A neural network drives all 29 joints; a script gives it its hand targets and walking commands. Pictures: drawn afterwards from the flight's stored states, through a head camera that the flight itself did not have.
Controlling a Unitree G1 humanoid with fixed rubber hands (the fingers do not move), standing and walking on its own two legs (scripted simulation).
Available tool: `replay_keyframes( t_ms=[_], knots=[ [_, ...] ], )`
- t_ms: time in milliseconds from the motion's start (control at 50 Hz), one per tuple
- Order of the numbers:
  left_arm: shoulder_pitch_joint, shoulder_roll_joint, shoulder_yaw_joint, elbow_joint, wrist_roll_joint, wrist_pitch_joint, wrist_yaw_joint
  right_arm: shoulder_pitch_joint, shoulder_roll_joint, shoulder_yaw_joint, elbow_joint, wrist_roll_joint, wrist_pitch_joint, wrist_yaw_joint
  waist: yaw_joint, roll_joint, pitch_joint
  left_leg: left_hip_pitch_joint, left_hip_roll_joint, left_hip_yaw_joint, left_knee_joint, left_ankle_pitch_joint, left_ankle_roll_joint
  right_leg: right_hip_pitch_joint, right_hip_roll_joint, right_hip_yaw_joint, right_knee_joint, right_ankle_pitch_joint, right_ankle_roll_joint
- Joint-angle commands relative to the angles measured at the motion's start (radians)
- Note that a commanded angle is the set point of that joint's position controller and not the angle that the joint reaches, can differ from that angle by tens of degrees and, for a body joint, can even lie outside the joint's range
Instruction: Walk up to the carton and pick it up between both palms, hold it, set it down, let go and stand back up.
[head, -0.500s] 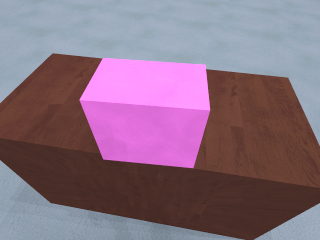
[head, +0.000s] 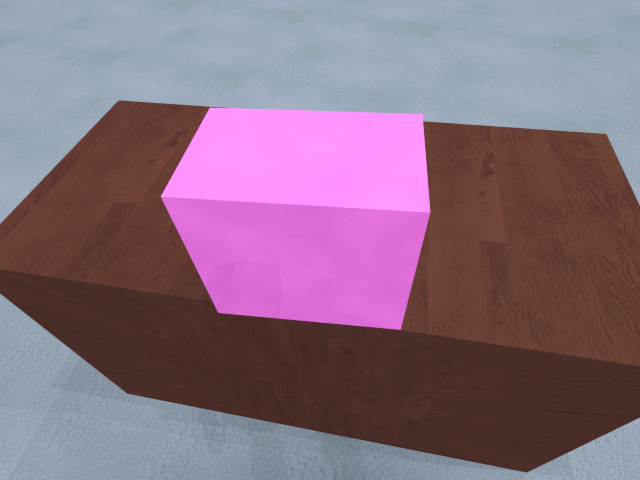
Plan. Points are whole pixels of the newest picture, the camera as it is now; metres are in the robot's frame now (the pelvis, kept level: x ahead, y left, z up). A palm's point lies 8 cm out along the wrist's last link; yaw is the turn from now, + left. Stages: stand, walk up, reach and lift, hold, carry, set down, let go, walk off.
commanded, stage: walk up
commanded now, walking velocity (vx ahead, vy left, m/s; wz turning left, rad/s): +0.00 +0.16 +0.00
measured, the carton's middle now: (309, 223) +0.43 +0.05 +0.06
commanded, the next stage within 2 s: none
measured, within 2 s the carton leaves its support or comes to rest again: neither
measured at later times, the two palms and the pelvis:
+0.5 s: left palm out of the picture +0.00 +0.31 -0.15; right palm out of the picture +0.00 -0.11 -0.14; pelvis +0.01 +0.09 +0.00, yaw -1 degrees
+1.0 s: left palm out of the picture +0.12 +0.27 -0.14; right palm out of the picture -0.05 -0.20 -0.14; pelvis +0.02 +0.04 -0.01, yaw -5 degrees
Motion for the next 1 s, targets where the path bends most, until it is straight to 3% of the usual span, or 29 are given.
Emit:
replay_keyframes(
  t_ms=[0, 60, 120, 140, 180, 220, 260, 280, 300, 320, 360, 420, 460, 520, 640, 680, 700, 720, 740, 760, 800, 840, 860, 880, 900, 920, 940, 960, 980],
  knots=[
    [0.129, 0.226, 0.081, -0.025, 0.016, 0.004, 0.032, 0.016, -0.071, -0.043, -0.084, -0.017, 0.03, 0.013, 0.038, -0.127, 0.037, -0.299, 0.069, -0.076, 0.456, -0.049, -0.017, -0.018, -0.475, 0.484, -0.249, -0.088, -0.184],
    [-0.008, 0.196, 0.072, -0.074, 0.023, -0.002, 0.029, 0.046, -0.078, -0.046, -0.103, -0.014, 0.024, 0.021, -0.02, -0.185, 0.024, -0.28, 0.088, -0.095, 0.433, 0.019, -0.029, -0.072, -0.378, 0.306, -0.245, -0.085, -0.105],
    [0.04, 0.203, 0.077, -0.073, 0.033, -0.002, 0.021, 0.036, -0.101, -0.064, -0.127, 0.006, 0.032, 0.02, 0.009, -0.233, -0.017, -0.261, 0.084, -0.045, 0.303, 0.034, -0.066, -0.024, -0.355, 0.207, -0.202, 0.002, -0.087],
    [0.017, 0.114, 0.037, -0.033, 0.006, 0.003, 0.016, 0.015, -0.012, -0.029, -0.135, 0.022, 0.018, 0.029, -0.056, -0.349, -0.052, -0.124, 0.08, -0.03, 0.099, 0.033, -0.043, -0.063, -0.18, 0.106, -0.219, -0.07, -0.076],
    [0.02, 0.162, 0.05, -0.04, 0.01, 0.015, 0.003, 0.042, -0.052, -0.039, -0.102, 0.021, -0.003, 0.017, -0.039, -0.314, -0.047, -0.023, 0.002, 0.061, -0.083, 0.11, -0.04, -0.057, -0.126, 0.082, -0.127, -0.099, -0.068],
    [-0.007, 0.189, 0.06, -0.05, 0.016, 0.017, -0.014, 0.119, -0.057, -0.026, -0.05, 0.008, -0.016, 0.007, -0.073, -0.097, -0.001, 0.064, 0.03, 0.049, -0.233, 0.285, -0.062, -0.143, -0.134, 0.061, -0.039, -0.1, -0.033],
    [0.074, 0.09, 0.036, -0.047, -0.005, 0.021, -0.032, 0.089, -0.153, -0.031, -0.091, 0.0, -0.03, 0.0, -0.016, 0.174, -0.012, 0.023, 0.307, -0.3, -0.407, 0.173, -0.019, -0.2, -0.056, 0.032, 0.109, -0.237, 0.049],
    [0.069, 0.09, 0.04, -0.048, 0.001, 0.035, -0.026, 0.023, -0.204, -0.039, -0.091, 0.001, -0.022, -0.001, -0.031, 0.299, 0.03, -0.2, 0.335, -0.335, -0.463, -0.066, 0.063, -0.06, -0.06, 0.056, 0.161, -0.237, 0.049],
    [0.047, 0.122, 0.042, -0.049, 0.004, 0.042, -0.03, -0.047, -0.153, -0.03, -0.095, -0.008, -0.023, 0.005, -0.006, 0.277, 0.086, -0.258, 0.276, -0.325, -0.499, -0.115, 0.061, -0.021, -0.07, 0.073, 0.196, -0.195, 0.05],
    [0.041, 0.124, 0.043, -0.037, 0.002, 0.042, -0.032, -0.086, -0.113, -0.016, -0.115, 0.001, -0.032, 0.005, 0.009, 0.158, 0.112, -0.189, 0.224, -0.262, -0.464, 0.016, 0.054, -0.054, -0.054, 0.066, 0.168, -0.142, 0.047],
    [0.098, 0.08, 0.036, -0.021, 0.002, 0.033, -0.035, -0.08, -0.151, -0.019, -0.1, 0.001, -0.04, -0.004, 0.038, 0.163, 0.122, -0.089, 0.208, -0.171, -0.381, 0.286, 0.046, -0.097, -0.064, 0.069, 0.101, -0.112, 0.041],
    [0.08, 0.139, 0.048, -0.017, -0.004, 0.013, -0.021, 0.004, -0.074, -0.012, -0.064, 0.007, -0.044, 0.003, 0.0, 0.147, 0.056, -0.057, 0.159, -0.123, -0.307, 0.462, 0.045, 0.062, -0.071, 0.067, -0.042, 0.05, 0.045],
    [0.07, 0.132, 0.031, -0.019, -0.011, -0.001, -0.018, 0.002, -0.068, -0.013, -0.058, 0.017, -0.042, 0.006, -0.01, 0.064, -0.005, -0.06, 0.14, -0.12, -0.303, 0.279, 0.042, 0.126, -0.109, 0.107, -0.083, 0.083, 0.03],
    [0.019, 0.124, 0.022, -0.021, -0.009, -0.006, -0.019, 0.021, -0.063, -0.018, -0.047, 0.015, -0.042, 0.004, -0.04, -0.092, 0.041, -0.055, 0.109, -0.089, -0.299, 0.287, 0.026, 0.091, -0.118, 0.107, -0.096, 0.101, 0.045],
    [0.052, 0.122, 0.021, 0.006, -0.013, -0.009, -0.009, 0.02, -0.073, -0.011, -0.009, 0.013, -0.051, 0.006, -0.015, -0.022, -0.008, 0.0, 0.116, -0.101, -0.271, 0.396, 0.039, 0.125, -0.119, 0.104, -0.083, 0.112, 0.049],
    [0.045, 0.095, 0.018, 0.019, -0.009, -0.007, -0.009, 0.022, -0.078, -0.02, 0.01, 0.012, -0.046, 0.007, -0.027, -0.094, 0.043, -0.007, 0.106, -0.08, -0.276, 0.357, 0.027, 0.097, -0.128, 0.112, -0.091, 0.108, 0.04],
    [-0.026, 0.239, 0.077, -0.016, -0.008, 0.024, -0.012, 0.071, -0.278, -0.09, -0.038, -0.001, -0.039, -0.027, -0.113, -0.133, 0.075, 0.138, 0.301, -0.231, -0.234, 0.407, 0.065, -0.188, -0.058, 0.04, 0.164, 0.007, 0.085],
    [-0.056, 0.21, 0.079, -0.059, 0.007, 0.045, -0.016, 0.129, -0.315, -0.102, -0.018, -0.001, -0.025, -0.045, -0.131, 0.013, 0.099, 0.179, 0.485, -0.385, -0.273, 0.53, 0.151, -0.371, -0.053, 0.015, 0.396, -0.304, 0.115],
    [-0.107, 0.21, 0.081, -0.099, 0.01, 0.057, -0.021, 0.164, -0.295, -0.093, -0.015, -0.007, -0.027, -0.056, -0.125, 0.021, 0.063, 0.168, 0.562, -0.405, -0.283, 0.642, 0.215, -0.399, -0.072, 0.066, 0.582, -0.391, 0.106],
    [-0.148, 0.161, 0.075, -0.125, 0.016, 0.06, -0.027, 0.167, -0.257, -0.092, -0.015, -0.013, -0.031, -0.056, -0.127, 0.036, 0.041, 0.107, 0.538, -0.335, -0.283, 0.697, 0.219, -0.384, -0.085, 0.119, 0.672, -0.366, 0.1],
    [-0.154, 0.119, 0.075, -0.144, 0.018, 0.054, -0.039, 0.101, -0.181, -0.08, -0.022, -0.022, -0.03, -0.053, -0.09, 0.103, 0.037, -0.004, 0.412, -0.192, -0.292, 0.534, 0.141, -0.335, -0.094, 0.177, 0.731, -0.241, 0.084],
    [-0.093, 0.142, 0.086, -0.141, 0.017, 0.052, -0.045, 0.0, -0.164, -0.073, -0.055, -0.021, -0.029, -0.046, -0.046, 0.174, 0.033, -0.016, 0.355, -0.111, -0.273, 0.528, 0.099, -0.331, -0.079, 0.158, 0.693, -0.174, 0.093],
    [-0.083, 0.147, 0.087, -0.147, 0.016, 0.055, -0.049, -0.023, -0.168, -0.071, -0.064, -0.021, -0.03, -0.042, -0.035, 0.197, 0.031, -0.011, 0.347, -0.086, -0.263, 0.563, 0.098, -0.326, -0.075, 0.144, 0.637, -0.162, 0.102],
    [-0.049, 0.074, 0.058, -0.149, -0.004, 0.037, -0.06, -0.105, -0.063, -0.031, -0.058, 0.002, -0.033, -0.039, 0.037, 0.305, -0.002, -0.086, 0.175, 0.056, -0.25, 0.415, 0.053, -0.157, -0.079, 0.112, 0.383, -0.168, 0.078],
    [-0.082, 0.088, 0.056, -0.152, -0.01, 0.028, -0.063, -0.079, -0.064, -0.031, -0.049, -0.004, -0.032, -0.032, -0.006, 0.313, -0.003, -0.056, 0.145, 0.069, -0.243, 0.337, 0.043, -0.13, -0.041, 0.055, 0.277, -0.157, 0.087],
    [-0.095, 0.093, 0.056, -0.141, -0.014, 0.026, -0.053, -0.022, -0.084, -0.033, -0.022, -0.007, -0.028, -0.022, -0.039, 0.3, 0.005, -0.062, 0.128, 0.019, -0.228, 0.34, 0.077, -0.058, -0.003, 0.025, 0.17, -0.143, 0.08],
    [-0.04, 0.117, 0.063, -0.118, -0.011, 0.023, -0.039, -0.016, -0.137, -0.046, -0.025, -0.01, -0.024, -0.015, -0.019, 0.25, 0.011, -0.094, 0.157, -0.013, -0.182, 0.375, 0.085, 0.053, 0.02, -0.008, 0.052, -0.044, 0.077],
    [0.069, 0.155, 0.074, -0.074, -0.009, 0.02, -0.022, -0.036, -0.179, -0.054, -0.032, -0.012, -0.026, -0.009, 0.03, 0.155, 0.0, -0.111, 0.182, -0.031, -0.128, 0.383, 0.07, 0.148, 0.008, -0.011, -0.06, 0.1, 0.081],
    [0.139, 0.19, 0.076, -0.046, 0.001, 0.004, -0.01, 0.006, -0.165, -0.05, -0.017, -0.015, -0.028, 0.002, 0.038, -0.016, -0.045, -0.144, 0.161, 0.0, -0.046, 0.273, 0.037, 0.242, -0.053, 0.038, -0.087, 0.165, 0.102]
  ],
)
